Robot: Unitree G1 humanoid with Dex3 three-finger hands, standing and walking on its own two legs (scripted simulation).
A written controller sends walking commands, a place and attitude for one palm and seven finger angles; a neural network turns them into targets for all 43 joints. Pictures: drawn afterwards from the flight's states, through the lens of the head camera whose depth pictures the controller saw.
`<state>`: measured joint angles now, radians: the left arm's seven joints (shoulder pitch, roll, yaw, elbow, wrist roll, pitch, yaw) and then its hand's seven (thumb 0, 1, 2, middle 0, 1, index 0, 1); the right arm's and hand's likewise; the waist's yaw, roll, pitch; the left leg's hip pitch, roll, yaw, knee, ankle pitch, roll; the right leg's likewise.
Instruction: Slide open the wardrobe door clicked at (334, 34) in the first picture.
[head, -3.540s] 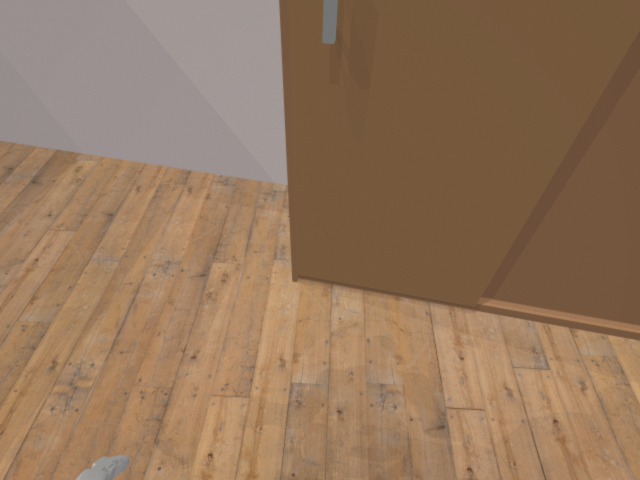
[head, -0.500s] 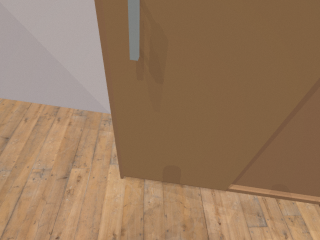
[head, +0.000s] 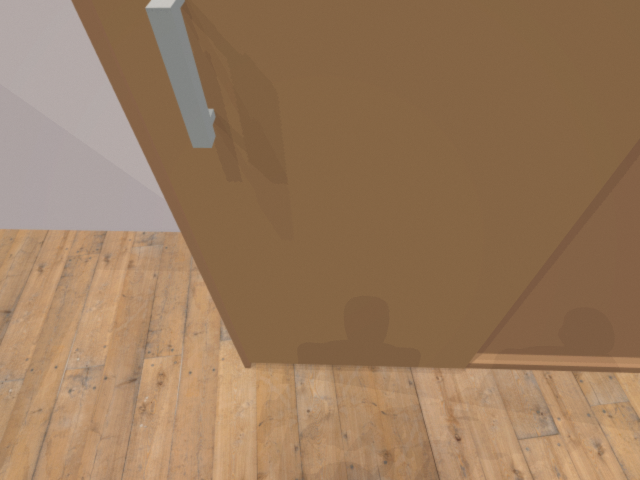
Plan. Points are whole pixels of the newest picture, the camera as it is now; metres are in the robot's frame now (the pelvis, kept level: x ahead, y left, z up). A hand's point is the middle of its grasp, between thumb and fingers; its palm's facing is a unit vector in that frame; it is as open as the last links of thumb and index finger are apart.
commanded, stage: come to a stop and stand still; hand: left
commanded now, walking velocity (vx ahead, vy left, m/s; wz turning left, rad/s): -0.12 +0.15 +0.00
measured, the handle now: (190, 73) +0.50 +0.16 +0.25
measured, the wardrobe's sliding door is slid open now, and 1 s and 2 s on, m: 0.00 0.00 0.00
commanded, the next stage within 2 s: look again from close up in 1.12 s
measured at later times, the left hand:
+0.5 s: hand out of the picture -0.05 +0.23 -0.17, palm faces +0.07 -0.98 -0.19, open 7.4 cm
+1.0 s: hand out of the picture -0.11 +0.19 -0.17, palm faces +0.03 -0.99 -0.14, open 7.4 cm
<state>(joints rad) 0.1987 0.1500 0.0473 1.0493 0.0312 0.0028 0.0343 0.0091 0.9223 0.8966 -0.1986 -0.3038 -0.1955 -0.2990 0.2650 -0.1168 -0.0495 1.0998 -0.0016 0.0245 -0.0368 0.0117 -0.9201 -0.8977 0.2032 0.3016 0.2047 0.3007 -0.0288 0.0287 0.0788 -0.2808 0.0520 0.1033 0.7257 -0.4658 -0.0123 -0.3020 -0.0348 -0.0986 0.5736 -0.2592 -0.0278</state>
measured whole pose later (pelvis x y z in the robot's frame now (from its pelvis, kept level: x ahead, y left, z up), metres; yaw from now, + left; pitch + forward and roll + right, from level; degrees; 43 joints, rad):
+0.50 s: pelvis -0.06 +0.04 +0.01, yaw +0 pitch +0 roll +0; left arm 0.26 0.18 0.05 1.06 0.03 0.04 0.02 0.01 0.91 0.90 -0.20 -0.30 -0.19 -0.30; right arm 0.23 -0.15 -0.03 1.06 -0.02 0.01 -0.04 0.01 -0.94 -0.90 0.20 0.30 0.21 0.30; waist 0.02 -0.04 0.02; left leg -0.21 -0.01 0.08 0.44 -0.22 0.04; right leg -0.28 -0.04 -0.02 0.68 -0.38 0.03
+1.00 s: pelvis -0.10 +0.03 +0.01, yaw +0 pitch -2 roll +0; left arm 0.30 0.12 0.01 1.13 0.02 0.00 0.03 0.01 0.91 0.90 -0.20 -0.30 -0.20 -0.30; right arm 0.33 -0.12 -0.01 1.17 -0.01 0.00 -0.03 0.01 -0.91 -0.90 0.20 0.30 0.20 0.30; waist -0.01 -0.01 0.02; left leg -0.22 0.02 0.08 0.40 -0.15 0.02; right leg -0.17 0.00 -0.04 0.41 -0.21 -0.01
